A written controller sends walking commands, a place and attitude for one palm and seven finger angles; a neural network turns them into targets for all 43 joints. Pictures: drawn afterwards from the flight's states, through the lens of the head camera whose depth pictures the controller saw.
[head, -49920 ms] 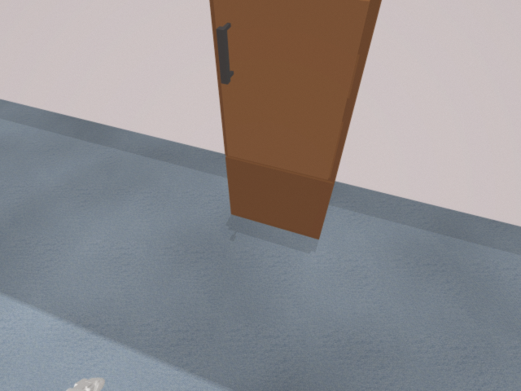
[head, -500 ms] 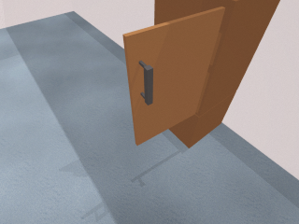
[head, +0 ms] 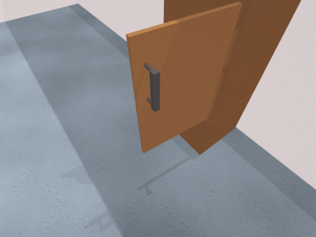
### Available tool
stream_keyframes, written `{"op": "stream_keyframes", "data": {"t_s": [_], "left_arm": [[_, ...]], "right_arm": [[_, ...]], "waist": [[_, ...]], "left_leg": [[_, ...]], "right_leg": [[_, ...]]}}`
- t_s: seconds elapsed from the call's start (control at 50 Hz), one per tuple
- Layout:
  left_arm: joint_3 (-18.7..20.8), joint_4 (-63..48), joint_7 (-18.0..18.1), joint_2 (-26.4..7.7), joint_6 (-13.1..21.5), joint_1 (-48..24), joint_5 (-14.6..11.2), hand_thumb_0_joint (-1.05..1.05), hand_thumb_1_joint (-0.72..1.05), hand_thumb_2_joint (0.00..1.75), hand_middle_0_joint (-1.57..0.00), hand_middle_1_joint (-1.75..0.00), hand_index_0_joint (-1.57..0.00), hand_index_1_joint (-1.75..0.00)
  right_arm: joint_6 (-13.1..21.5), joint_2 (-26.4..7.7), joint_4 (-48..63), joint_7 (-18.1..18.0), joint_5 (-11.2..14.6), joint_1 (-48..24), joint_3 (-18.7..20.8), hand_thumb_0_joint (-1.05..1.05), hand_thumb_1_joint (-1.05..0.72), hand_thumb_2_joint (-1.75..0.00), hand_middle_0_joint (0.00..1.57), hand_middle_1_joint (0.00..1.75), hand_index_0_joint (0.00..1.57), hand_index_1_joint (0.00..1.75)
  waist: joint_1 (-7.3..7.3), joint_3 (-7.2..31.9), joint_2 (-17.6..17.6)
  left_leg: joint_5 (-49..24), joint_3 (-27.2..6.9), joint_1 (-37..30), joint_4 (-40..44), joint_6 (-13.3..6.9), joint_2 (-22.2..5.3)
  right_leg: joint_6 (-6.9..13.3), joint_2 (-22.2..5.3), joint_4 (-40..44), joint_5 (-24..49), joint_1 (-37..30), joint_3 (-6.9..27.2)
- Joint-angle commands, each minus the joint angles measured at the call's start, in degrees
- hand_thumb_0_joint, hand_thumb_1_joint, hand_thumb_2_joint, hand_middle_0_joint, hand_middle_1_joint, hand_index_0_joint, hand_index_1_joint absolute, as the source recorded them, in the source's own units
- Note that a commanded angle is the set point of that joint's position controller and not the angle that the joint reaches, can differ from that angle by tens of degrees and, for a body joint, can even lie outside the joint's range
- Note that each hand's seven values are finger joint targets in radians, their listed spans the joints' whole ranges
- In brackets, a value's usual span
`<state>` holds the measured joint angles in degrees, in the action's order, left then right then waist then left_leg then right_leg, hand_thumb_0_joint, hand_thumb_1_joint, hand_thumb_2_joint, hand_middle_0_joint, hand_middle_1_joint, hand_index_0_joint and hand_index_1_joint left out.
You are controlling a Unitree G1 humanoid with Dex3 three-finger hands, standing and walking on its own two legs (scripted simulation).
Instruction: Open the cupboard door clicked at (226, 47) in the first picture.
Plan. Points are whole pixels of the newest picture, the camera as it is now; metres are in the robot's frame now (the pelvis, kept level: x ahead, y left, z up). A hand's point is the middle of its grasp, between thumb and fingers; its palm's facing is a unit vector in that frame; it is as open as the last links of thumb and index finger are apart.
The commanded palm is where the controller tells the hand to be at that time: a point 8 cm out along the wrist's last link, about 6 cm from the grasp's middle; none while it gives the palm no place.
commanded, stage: look to check the result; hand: left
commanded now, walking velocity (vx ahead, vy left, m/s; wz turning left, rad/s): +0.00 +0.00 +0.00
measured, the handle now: (151, 88) +0.53 +0.06 +0.07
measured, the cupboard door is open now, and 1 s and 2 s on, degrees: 85 85 85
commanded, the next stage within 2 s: stand and wait in 0.20 s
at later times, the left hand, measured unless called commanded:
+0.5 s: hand out of the picture +0.03 +0.20 -0.17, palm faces +0.01 -0.97 -0.25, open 7.4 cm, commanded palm none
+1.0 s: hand out of the picture +0.03 +0.21 -0.17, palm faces +0.01 -0.97 -0.25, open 7.4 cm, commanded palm none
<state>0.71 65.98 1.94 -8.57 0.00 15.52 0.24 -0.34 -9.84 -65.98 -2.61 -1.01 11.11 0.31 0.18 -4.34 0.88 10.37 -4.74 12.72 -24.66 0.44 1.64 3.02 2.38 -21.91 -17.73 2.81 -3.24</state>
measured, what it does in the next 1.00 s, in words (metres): stands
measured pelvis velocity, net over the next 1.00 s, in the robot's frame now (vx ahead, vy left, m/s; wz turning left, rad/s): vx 0.01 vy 0.00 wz -0.01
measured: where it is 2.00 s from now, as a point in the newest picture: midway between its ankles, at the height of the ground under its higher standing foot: outside the picture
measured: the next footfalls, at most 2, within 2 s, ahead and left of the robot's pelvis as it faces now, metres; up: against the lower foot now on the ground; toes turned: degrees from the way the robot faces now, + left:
none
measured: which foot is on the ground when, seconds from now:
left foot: down 0.00-1.00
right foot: down 0.00-1.00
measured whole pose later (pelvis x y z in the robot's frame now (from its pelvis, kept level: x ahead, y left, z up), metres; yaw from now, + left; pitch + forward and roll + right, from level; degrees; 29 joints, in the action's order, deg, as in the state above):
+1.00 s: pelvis +0.01 +0.00 +0.00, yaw -1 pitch -1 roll +0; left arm 0.7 65.3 1.3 -12.3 0.3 11.9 0.3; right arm 0.1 -13.0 -66.1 -2.1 -1.0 8.8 0.1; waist 0.0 -4.1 0.3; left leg 9.2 -4.0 10.8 -21.4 0.1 1.9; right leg 2.7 1.9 -18.8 -16.4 1.1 -2.5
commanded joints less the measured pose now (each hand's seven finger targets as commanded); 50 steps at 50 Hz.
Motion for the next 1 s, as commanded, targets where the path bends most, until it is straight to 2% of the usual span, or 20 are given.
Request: {"op": "stream_keyframes", "data": {"t_s": [0.0, 0.06, 0.14, 0.18, 0.4, 0.46, 0.56, 0.62, 0.68, 0.76, 0.82, 0.98], "left_arm": [[1.5, -1.7, 0.5, -7.8, 1.1, 3.1, -0.1, 0.00, 0.90, 0.90, -0.20, -0.30, -0.20, -0.30], [1.6, -2.0, 0.6, -8.5, 1.1, 2.7, -0.1, 0.00, 0.90, 0.90, -0.20, -0.30, -0.20, -0.30], [1.6, -2.2, 0.4, -8.8, 1.1, 1.8, -0.1, 0.00, 0.90, 0.90, -0.20, -0.30, -0.20, -0.30], [1.8, -2.3, 0.4, -9.2, 1.2, 1.5, -0.1, 0.00, 0.90, 0.90, -0.20, -0.30, -0.20, -0.30], [1.9, -3.0, 0.1, -11.0, 1.2, -0.8, -0.1, 0.00, 0.90, 0.90, -0.20, -0.30, -0.20, -0.30], [2.0, -3.1, 0.1, -11.4, 1.4, -0.6, -0.1, 0.00, 0.90, 0.90, -0.20, -0.30, -0.20, -0.30], [2.0, -3.2, 0.1, -12.1, 1.3, -1.3, -0.1, 0.00, 0.90, 0.90, -0.20, -0.30, -0.20, -0.30], [1.8, -3.1, 0.0, -12.0, 1.3, -1.6, -0.2, 0.00, 0.90, 0.90, -0.20, -0.30, -0.20, -0.30], [1.8, -3.0, 0.0, -12.1, 1.2, -1.6, -0.1, 0.00, 0.90, 0.90, -0.20, -0.30, -0.20, -0.30], [1.8, -3.0, 0.0, -12.3, 1.4, -1.4, -0.1, 0.00, 0.90, 0.90, -0.20, -0.30, -0.20, -0.30], [1.7, -2.8, 0.0, -12.2, 1.3, -1.6, -0.2, 0.00, 0.90, 0.90, -0.20, -0.30, -0.20, -0.30], [1.6, -2.6, 0.0, -12.0, 1.3, -1.3, 0.0, 0.00, 0.90, 0.90, -0.20, -0.30, -0.20, -0.30]], "right_arm": [[0.5, -6.6, 1.6, -0.2, 0.1, 2.4, 0.8, 0.00, -0.90, -0.90, 0.20, 0.30, 0.20, 0.30], [0.5, -7.1, 1.9, -0.3, 0.2, 1.7, 0.9, 0.00, -0.90, -0.90, 0.20, 0.30, 0.20, 0.30], [0.6, -7.8, 2.0, -0.2, 0.1, 1.2, 0.9, 0.00, -0.90, -0.90, 0.20, 0.30, 0.20, 0.30], [0.8, -8.2, 2.0, -0.2, 0.1, 0.8, 0.9, 0.00, -0.90, -0.90, 0.20, 0.30, 0.20, 0.30], [0.9, -9.9, 2.2, 0.1, 0.0, -0.4, 1.0, 0.00, -0.90, -0.90, 0.20, 0.30, 0.20, 0.30], [0.9, -10.2, 2.4, 0.1, 0.1, -0.6, 1.0, 0.00, -0.90, -0.90, 0.20, 0.30, 0.20, 0.30], [0.8, -10.6, 2.2, 0.2, 0.1, -0.9, 1.0, 0.00, -0.90, -0.90, 0.20, 0.30, 0.20, 0.30], [0.8, -10.9, 2.1, 0.3, 0.0, -0.9, 0.9, 0.00, -0.90, -0.90, 0.20, 0.30, 0.20, 0.30], [0.8, -10.9, 2.1, 0.3, 0.1, -1.3, 0.9, 0.00, -0.90, -0.90, 0.20, 0.30, 0.20, 0.30], [0.9, -11.2, 2.2, 0.2, 0.2, -1.2, 0.9, 0.00, -0.90, -0.90, 0.20, 0.30, 0.20, 0.30], [0.9, -11.3, 2.1, 0.2, 0.1, -1.3, 0.9, 0.00, -0.90, -0.90, 0.20, 0.30, 0.20, 0.30], [1.0, -11.1, 1.9, 0.2, 0.1, -1.5, 0.8, 0.00, -0.90, -0.90, 0.20, 0.30, 0.20, 0.30]], "waist": [[-0.50, 2.2, -1.6], [-0.37, 2.0, -2.0], [-0.41, 1.5, -0.3], [-0.26, 2.4, -0.5], [-0.27, 1.9, -1.3], [-0.09, 3.3, -1.7], [-0.16, 2.5, -1.3], [-0.35, 2.7, -0.5], [-0.26, 1.9, -1.2], [-0.24, 3.7, -1.5], [-0.41, 3.4, -0.6], [-0.39, 2.6, -1.0]], "left_leg": [[-12.8, -2.6, -3.6, 1.2, -2.9, -5.3], [-13.3, -2.4, -3.6, 0.9, -3.0, -5.3], [-12.7, -3.3, -3.4, 2.2, -3.0, -5.6], [-14.0, -3.3, -3.9, 2.2, -3.1, -5.8], [-13.6, -4.0, -4.1, 3.6, -3.0, -6.0], [-14.4, -3.5, -5.2, 3.0, -3.0, -5.9], [-13.3, -3.4, -4.6, 3.4, -2.9, -5.9], [-13.0, -3.9, -4.9, 4.0, -2.8, -6.0], [-13.3, -3.8, -4.8, 3.9, -2.9, -6.0], [-14.0, -3.7, -5.8, 3.5, -2.9, -6.0], [-14.1, -3.9, -5.8, 3.9, -2.9, -6.1], [-14.5, -4.1, -5.8, 4.4, -2.9, -6.3]], "right_leg": [[-1.4, -8.7, 4.5, 16.6, 3.5, 5.6], [-1.8, -8.7, 4.5, 18.9, 3.0, 5.4], [-1.0, -8.6, 4.9, 15.2, 3.2, 5.8], [-1.0, -8.7, 4.8, 16.1, 2.6, 5.7], [-0.8, -8.6, 5.7, 14.1, 2.6, 5.7], [-1.1, -8.8, 5.8, 16.2, 1.9, 5.5], [-1.3, -8.8, 6.3, 14.9, 2.2, 5.7], [-0.8, -8.7, 6.2, 13.2, 2.3, 5.9], [-1.1, -8.8, 6.4, 13.8, 2.8, 5.9], [-1.1, -8.8, 6.2, 15.0, 2.0, 5.7], [-0.9, -8.7, 6.3, 14.5, 2.2, 6.0], [-0.8, -8.7, 6.4, 14.1, 2.6, 5.9]]}}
